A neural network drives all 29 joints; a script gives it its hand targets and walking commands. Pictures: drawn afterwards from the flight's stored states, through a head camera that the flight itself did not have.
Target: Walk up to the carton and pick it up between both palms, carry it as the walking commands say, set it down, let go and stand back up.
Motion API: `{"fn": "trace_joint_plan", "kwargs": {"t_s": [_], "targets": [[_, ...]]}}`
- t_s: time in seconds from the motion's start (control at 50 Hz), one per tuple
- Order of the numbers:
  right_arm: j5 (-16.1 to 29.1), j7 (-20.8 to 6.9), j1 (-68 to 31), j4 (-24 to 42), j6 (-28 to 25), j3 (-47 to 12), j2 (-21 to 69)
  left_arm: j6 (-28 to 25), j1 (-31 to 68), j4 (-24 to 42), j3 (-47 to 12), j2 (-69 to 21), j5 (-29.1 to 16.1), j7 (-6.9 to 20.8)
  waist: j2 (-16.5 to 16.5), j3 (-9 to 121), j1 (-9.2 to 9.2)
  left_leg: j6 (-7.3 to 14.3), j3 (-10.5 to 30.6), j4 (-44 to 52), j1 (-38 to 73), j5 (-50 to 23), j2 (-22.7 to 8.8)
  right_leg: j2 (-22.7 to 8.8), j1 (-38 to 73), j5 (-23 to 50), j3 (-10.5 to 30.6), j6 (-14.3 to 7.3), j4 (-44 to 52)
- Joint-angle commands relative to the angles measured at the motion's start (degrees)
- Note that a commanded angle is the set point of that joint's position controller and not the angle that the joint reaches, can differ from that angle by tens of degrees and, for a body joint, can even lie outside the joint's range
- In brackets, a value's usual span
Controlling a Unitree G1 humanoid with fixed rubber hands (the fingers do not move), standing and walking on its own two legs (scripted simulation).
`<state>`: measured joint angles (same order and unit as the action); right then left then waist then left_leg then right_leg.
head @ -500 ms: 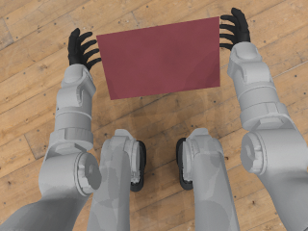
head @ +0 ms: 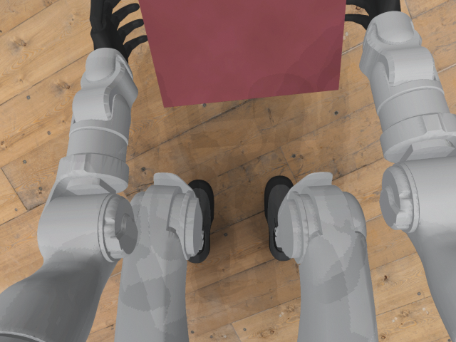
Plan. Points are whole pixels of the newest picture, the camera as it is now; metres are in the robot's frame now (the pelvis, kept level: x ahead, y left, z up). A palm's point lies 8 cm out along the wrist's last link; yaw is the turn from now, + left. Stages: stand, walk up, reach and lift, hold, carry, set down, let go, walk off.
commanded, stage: set down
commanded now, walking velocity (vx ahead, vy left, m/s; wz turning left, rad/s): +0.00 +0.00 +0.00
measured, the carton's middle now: (244, 40) +0.54 -0.02 -0.26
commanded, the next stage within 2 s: none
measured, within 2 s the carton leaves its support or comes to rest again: neither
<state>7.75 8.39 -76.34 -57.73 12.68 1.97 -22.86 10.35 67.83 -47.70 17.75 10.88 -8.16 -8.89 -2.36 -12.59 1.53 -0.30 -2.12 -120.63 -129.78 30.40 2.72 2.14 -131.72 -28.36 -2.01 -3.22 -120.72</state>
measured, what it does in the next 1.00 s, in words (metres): stands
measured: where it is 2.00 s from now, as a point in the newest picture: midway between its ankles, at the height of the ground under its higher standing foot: (239, 233)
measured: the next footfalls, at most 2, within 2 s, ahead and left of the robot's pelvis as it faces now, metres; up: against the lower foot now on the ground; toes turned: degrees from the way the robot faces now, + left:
none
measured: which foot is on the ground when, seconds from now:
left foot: down 0.00-1.00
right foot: down 0.00-1.00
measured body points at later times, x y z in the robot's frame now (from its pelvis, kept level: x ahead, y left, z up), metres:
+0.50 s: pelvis -0.01 +0.00 -0.04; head +0.34 -0.03 +0.24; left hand +0.53 +0.19 -0.18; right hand +0.55 -0.19 -0.20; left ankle +0.12 +0.11 -0.35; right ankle +0.12 -0.10 -0.35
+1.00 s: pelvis +0.00 +0.00 -0.04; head +0.36 -0.02 +0.24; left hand +0.54 +0.19 -0.19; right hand +0.56 -0.20 -0.20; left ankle +0.12 +0.11 -0.35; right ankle +0.12 -0.10 -0.35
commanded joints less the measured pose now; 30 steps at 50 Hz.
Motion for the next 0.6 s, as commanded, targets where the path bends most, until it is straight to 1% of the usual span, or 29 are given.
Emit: {"fn": "trace_joint_plan", "kwargs": {"t_s": [0.0,0.02,0.04,0.06,0.08,0.1,0.12,0.14,0.16,0.18,0.2,0.22,0.24,0.26,0.28,0.32,0.34,0.36,0.38,0.4,0.42,0.44,0.46,0.48,0.5,0.52,0.54,0.56,0.58], "targets": [[8.5,-17.0,-36.8,19.5,-5.8,-18.7,45.6,-2.2,45.3,20.2,-28.0,-44.1,-8.4,12.1,8.9,94.3,-2.12,0.1,0.4,5.8,36.6,-18.3,3.5,3.6,51.3,20.1,2.2,1.2,4.5],[9.4,-17.1,-36.9,17.7,-5.9,-18.1,44.1,-2.3,47.1,18.5,-28.7,-43.9,-10.0,11.7,5.4,92.4,-1.53,-0.4,1.0,6.2,39.0,-17.9,3.0,2.9,49.0,19.8,2.6,0.6,3.8],[9.5,-17.0,-39.2,17.8,-6.3,-18.9,42.5,-2.3,45.5,16.1,-28.3,-46.4,-10.2,11.7,6.4,89.2,-1.2,-0.6,0.0,5.6,36.3,-15.1,3.2,2.4,48.0,15.8,2.8,0.7,4.4],[11.1,-16.7,-43.6,22.7,-7.3,-20.6,41.9,-2.1,44.1,14.7,-26.6,-45.2,-10.3,11.4,7.3,97.0,0.41,-0.2,0.4,3.9,40.3,-17.8,3.4,2.6,53.0,18.8,3.6,0.7,3.4],[12.4,-16.1,-47.0,27.0,-7.9,-22.1,41.8,-2.3,44.8,14.6,-28.3,-47.4,-12.1,11.5,5.6,97.4,0.78,-0.6,-0.8,3.8,39.6,-18.3,3.5,2.8,54.2,18.9,3.7,0.2,4.0],[10.3,-16.3,-45.4,22.1,-7.6,-20.1,39.2,-1.9,46.6,12.8,-29.3,-47.3,-13.6,11.3,6.6,97.5,-4.14,-0.5,1.9,3.3,45.1,-20.4,3.5,2.4,54.0,21.1,2.5,-0.4,1.9],[10.3,-16.1,-40.8,15.5,-7.4,-18.5,38.4,-1.6,41.5,7.1,-29.4,-46.3,-13.6,11.6,4.0,88.7,-4.33,-0.7,2.2,4.3,44.2,-16.3,3.0,1.8,49.5,15.7,2.6,-0.4,2.0],[11.3,-16.5,-41.1,14.1,-7.2,-19.8,39.3,-1.2,43.4,6.7,-30.2,-46.9,-13.4,11.6,1.7,88.6,-3.21,-0.8,1.0,3.1,45.1,-17.4,2.7,1.5,50.3,16.8,3.6,-1.3,2.4],[11.5,-17.0,-40.3,14.8,-7.2,-20.2,39.2,-1.9,43.8,8.9,-30.6,-47.2,-13.4,11.8,4.3,86.9,-3.9,-0.7,0.9,3.0,43.4,-17.3,3.0,1.3,48.7,17.3,2.6,-0.5,2.3],[10.7,-17.4,-37.7,12.2,-7.4,-18.4,41.5,-2.5,45.5,9.3,-31.4,-48.0,-14.2,12.3,5.2,82.6,-6.48,-0.1,1.7,2.7,41.1,-18.7,2.9,1.6,45.5,18.0,2.5,-0.8,1.8],[10.7,-17.1,-37.4,11.6,-7.4,-17.4,42.5,-2.5,46.2,8.3,-30.4,-46.1,-12.9,12.6,2.6,80.2,-5.89,-0.7,0.7,3.0,38.6,-16.3,2.5,1.6,46.5,18.7,3.0,-0.9,2.5],[10.9,-17.4,-39.4,10.1,-7.8,-16.7,42.3,-2.3,44.3,3.9,-28.8,-46.2,-11.7,12.6,2.8,77.3,-4.52,0.1,1.3,3.2,38.5,-14.8,2.7,1.5,44.3,17.1,2.6,-0.2,1.8],[11.2,-17.9,-42.0,11.9,-8.6,-18.0,43.1,-2.7,44.4,3.3,-27.7,-45.1,-10.6,12.9,3.4,74.8,-2.51,-0.3,-0.7,2.0,34.4,-13.7,3.0,1.5,44.1,15.3,2.9,-0.2,2.3],[9.7,-18.0,-41.2,12.1,-8.2,-16.8,43.3,-2.6,42.9,2.6,-26.4,-48.5,-9.7,13.7,2.3,70.7,-4.11,0.4,0.6,2.3,30.7,-12.1,3.5,1.6,41.6,13.6,3.4,-0.4,2.6],[11.0,-18.1,-42.1,11.9,-7.9,-17.2,42.7,-2.3,42.6,2.6,-26.0,-47.1,-10.2,13.6,2.4,74.6,-3.74,1.1,1.3,2.0,35.1,-13.9,3.3,1.6,44.6,16.1,3.6,-0.2,1.6],[11.0,-18.1,-42.8,9.9,-8.1,-17.0,40.8,-2.2,44.3,1.1,-26.4,-47.1,-9.7,13.4,1.7,68.9,-3.41,0.6,1.2,2.5,34.7,-13.3,2.9,1.1,39.8,13.3,3.0,-0.1,2.1],[10.5,-18.2,-41.0,7.7,-8.0,-16.6,43.3,-2.6,44.6,1.7,-25.7,-47.0,-9.7,13.6,4.0,71.2,-3.2,0.8,2.0,2.5,32.8,-12.1,3.3,1.0,41.9,13.4,3.0,-0.2,0.7],[9.9,-17.8,-44.1,9.5,-8.4,-16.2,43.0,-2.6,45.0,-0.2,-24.4,-46.3,-9.1,13.9,3.7,70.4,-3.24,1.1,1.0,1.3,30.8,-9.9,3.5,1.3,41.9,11.0,3.3,-0.2,1.4],[10.1,-17.9,-40.0,5.1,-8.2,-15.4,40.2,-2.7,44.3,-0.7,-25.6,-46.6,-10.4,13.9,2.2,64.4,-4.96,0.5,1.4,2.1,30.3,-9.7,3.0,0.5,39.0,10.7,3.3,-0.3,1.3],[9.0,-17.8,-40.3,7.6,-7.8,-15.9,41.6,-2.6,45.5,-0.4,-23.0,-45.6,-9.0,14.2,5.8,65.9,-4.28,0.3,0.0,0.7,26.5,-8.2,3.1,0.8,44.9,11.2,4.4,-0.2,3.3],[9.2,-17.9,-39.6,5.4,-7.7,-15.7,42.2,-2.4,43.1,-3.5,-22.7,-45.1,-8.7,14.2,5.6,65.3,-3.73,0.8,1.0,1.7,28.4,-7.8,2.5,0.6,44.0,10.8,3.9,0.5,2.7],[8.3,-18.0,-41.6,6.4,-7.8,-16.3,42.2,-2.1,41.7,-7.0,-20.7,-45.9,-7.2,15.0,6.6,57.7,-1.95,1.2,0.3,1.6,22.2,-5.9,3.2,0.6,38.3,7.9,3.7,0.6,3.2],[8.3,-18.2,-40.3,6.9,-7.3,-16.1,41.4,-2.7,44.7,-2.2,-20.4,-43.2,-8.1,14.9,10.2,64.2,-3.12,0.8,0.0,0.6,24.3,-7.0,2.9,0.8,42.6,10.1,3.5,0.9,2.4],[8.5,-18.3,-40.0,4.3,-7.2,-15.4,43.3,-2.4,41.9,-6.1,-20.0,-43.7,-7.3,15.1,6.6,57.6,-2.71,1.9,0.8,1.1,22.6,-5.5,2.7,0.8,37.8,7.3,4.4,0.7,3.1],[7.2,-17.6,-40.4,5.2,-7.5,-14.8,40.5,-2.0,42.4,-6.1,-20.0,-45.9,-7.4,15.4,4.8,57.4,-3.58,1.0,0.4,0.0,21.6,-6.0,3.0,0.5,40.3,7.9,5.8,-0.1,3.9],[6.9,-17.6,-37.2,0.7,-7.4,-12.7,41.5,-2.9,43.7,-4.3,-20.8,-44.0,-7.1,15.6,3.9,56.6,-3.45,0.7,0.3,1.1,19.5,-5.5,2.9,0.5,38.5,9.4,4.5,0.0,1.8],[7.1,-18.0,-38.7,3.2,-7.9,-13.4,42.9,-2.6,41.4,-7.0,-20.6,-45.0,-6.5,15.9,2.9,55.1,-2.96,0.5,-0.4,1.0,18.8,-6.2,3.0,0.7,38.5,8.7,4.8,0.0,3.2],[5.8,-18.1,-36.9,-0.1,-7.1,-12.1,41.8,-2.3,43.8,-5.6,-20.5,-43.7,-5.7,16.1,1.7,50.3,-3.8,0.2,0.1,1.3,16.7,-5.7,2.7,0.5,36.2,10.1,5.8,-0.7,2.9],[6.1,-18.0,-38.2,2.1,-7.6,-12.5,42.9,-2.6,43.9,-5.1,-19.9,-44.5,-5.2,16.4,1.2,49.9,-2.93,0.5,-0.3,0.6,13.0,-5.5,2.6,0.6,35.5,10.1,6.5,-0.8,3.0]]}}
